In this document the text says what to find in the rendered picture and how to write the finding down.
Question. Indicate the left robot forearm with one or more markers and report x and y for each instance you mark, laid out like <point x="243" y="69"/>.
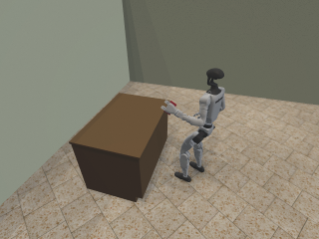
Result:
<point x="189" y="119"/>

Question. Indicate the left robot foot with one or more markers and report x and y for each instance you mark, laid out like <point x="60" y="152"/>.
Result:
<point x="180" y="176"/>

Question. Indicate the robot left upper arm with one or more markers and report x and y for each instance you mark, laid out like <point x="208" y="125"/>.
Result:
<point x="204" y="102"/>

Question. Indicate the table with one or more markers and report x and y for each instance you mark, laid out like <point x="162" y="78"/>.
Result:
<point x="118" y="150"/>

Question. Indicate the robot right upper arm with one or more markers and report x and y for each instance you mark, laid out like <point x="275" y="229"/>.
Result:
<point x="222" y="106"/>

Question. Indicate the right robot thigh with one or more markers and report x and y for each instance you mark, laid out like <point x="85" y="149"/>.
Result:
<point x="199" y="146"/>

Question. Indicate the robot left hand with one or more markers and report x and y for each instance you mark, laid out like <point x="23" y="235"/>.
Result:
<point x="170" y="109"/>

